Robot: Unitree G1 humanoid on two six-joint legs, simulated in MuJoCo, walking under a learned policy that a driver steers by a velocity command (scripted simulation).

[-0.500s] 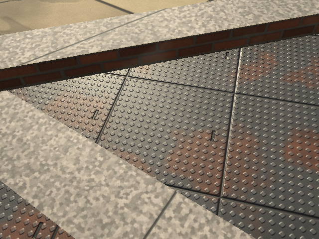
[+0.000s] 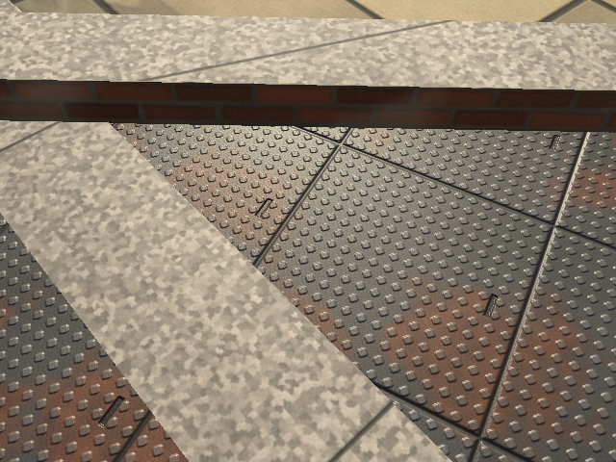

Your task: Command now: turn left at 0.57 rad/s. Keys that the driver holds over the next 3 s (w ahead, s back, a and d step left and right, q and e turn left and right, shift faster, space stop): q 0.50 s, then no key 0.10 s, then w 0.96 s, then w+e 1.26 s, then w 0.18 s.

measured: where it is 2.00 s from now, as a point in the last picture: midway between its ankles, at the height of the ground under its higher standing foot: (219, 380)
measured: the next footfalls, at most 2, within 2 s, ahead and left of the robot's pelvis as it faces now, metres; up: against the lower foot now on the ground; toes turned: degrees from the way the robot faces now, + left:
right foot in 0.08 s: +0.07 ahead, -0.14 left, +0.00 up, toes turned +9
left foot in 0.56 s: +0.00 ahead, +0.12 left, +0.00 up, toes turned +22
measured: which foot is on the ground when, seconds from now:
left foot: down 0.00-0.10, up 0.12-0.54, down 0.56-1.00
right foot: up 0.00-0.06, down 0.08-0.56, up 0.58-1.00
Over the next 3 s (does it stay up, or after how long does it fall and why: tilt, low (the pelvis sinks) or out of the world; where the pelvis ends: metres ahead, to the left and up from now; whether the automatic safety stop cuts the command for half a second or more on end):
stays up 1.10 0.23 0.01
